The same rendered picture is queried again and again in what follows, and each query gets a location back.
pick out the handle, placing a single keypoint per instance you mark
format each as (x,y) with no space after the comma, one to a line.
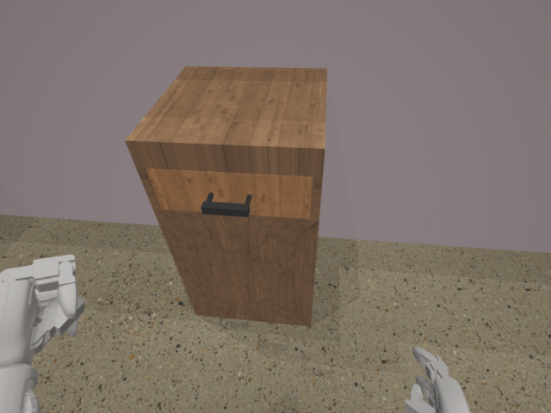
(226,209)

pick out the left robot hand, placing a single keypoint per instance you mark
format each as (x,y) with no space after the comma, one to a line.
(56,294)

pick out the drawer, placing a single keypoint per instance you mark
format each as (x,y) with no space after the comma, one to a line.
(271,195)

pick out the right robot hand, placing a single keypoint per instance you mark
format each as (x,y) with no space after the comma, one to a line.
(444,396)

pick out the left robot forearm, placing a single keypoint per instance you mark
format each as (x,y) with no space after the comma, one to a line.
(17,382)

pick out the cabinet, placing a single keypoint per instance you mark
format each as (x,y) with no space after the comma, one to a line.
(254,120)

